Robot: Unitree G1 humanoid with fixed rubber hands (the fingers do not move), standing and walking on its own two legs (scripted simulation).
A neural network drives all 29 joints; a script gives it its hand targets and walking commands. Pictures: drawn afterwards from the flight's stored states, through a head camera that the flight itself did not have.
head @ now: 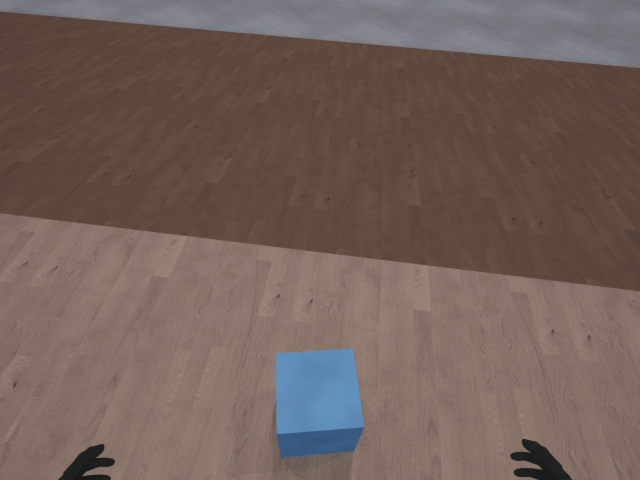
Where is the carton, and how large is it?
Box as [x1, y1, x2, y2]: [276, 349, 363, 456]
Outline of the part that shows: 352,349 276,353 276,429 281,456 350,451 354,449 363,428 363,422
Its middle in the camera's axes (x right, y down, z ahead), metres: -0.01 +0.47 +1.08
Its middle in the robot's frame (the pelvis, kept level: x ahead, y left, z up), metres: +0.40 -0.01 -0.65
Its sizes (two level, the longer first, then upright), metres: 0.210 0.200 0.250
